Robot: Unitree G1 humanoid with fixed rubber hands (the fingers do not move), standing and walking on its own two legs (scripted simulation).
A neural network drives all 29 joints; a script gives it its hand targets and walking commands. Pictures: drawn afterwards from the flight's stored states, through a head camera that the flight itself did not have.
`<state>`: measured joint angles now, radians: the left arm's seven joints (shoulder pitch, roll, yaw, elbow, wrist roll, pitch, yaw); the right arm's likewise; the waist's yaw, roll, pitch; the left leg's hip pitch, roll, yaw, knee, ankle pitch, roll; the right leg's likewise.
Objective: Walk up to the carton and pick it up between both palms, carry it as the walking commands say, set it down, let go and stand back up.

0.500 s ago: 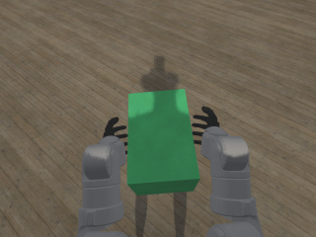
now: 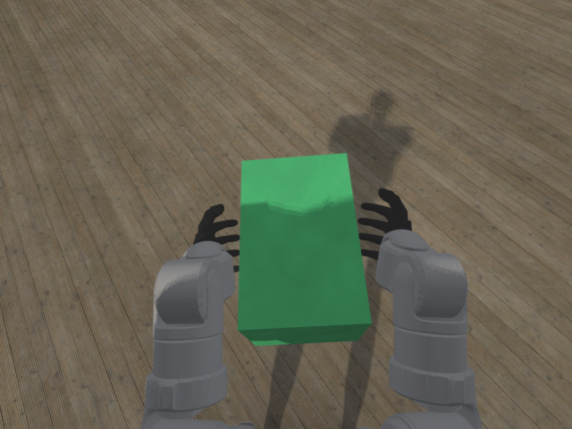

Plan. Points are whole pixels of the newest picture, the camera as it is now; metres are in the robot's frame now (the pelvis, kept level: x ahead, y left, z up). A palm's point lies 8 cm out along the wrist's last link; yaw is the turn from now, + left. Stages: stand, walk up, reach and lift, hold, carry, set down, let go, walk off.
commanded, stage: carry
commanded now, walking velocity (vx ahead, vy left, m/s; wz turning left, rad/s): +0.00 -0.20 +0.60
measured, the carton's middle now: (300, 251) +0.36 -0.01 +0.01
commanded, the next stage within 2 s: none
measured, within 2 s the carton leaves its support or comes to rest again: neither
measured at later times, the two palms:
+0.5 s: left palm (179, 341) +0.22 +0.13 +0.08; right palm (377, 274) +0.28 -0.09 +0.09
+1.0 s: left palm (174, 422) +0.14 +0.13 +0.08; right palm (369, 300) +0.25 -0.08 +0.08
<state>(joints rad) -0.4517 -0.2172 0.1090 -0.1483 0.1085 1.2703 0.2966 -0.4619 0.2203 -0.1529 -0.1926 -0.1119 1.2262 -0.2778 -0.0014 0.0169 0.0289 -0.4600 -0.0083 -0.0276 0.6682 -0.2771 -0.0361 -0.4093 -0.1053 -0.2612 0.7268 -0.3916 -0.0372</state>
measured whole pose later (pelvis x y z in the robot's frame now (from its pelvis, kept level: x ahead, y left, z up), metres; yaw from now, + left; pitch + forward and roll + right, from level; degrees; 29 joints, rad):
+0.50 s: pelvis -0.06 -0.06 +0.01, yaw +16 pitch +5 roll +1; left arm -0.45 -0.22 0.12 -0.12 0.08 1.27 0.31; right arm -0.45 0.22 -0.15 -0.19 -0.11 1.23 -0.28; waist 0.00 0.02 0.03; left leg -0.56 -0.01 -0.03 0.92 -0.46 -0.05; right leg -0.41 -0.12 -0.24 0.70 -0.35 -0.04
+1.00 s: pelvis -0.09 -0.12 +0.01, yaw +29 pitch +5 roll +1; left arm -0.45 -0.22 0.11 -0.13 0.06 1.27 0.32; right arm -0.44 0.21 -0.15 -0.21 -0.11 1.22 -0.27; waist -0.01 0.02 0.05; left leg -0.62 -0.02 -0.07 0.96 -0.49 -0.03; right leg -0.41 -0.06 -0.09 0.66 -0.33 -0.02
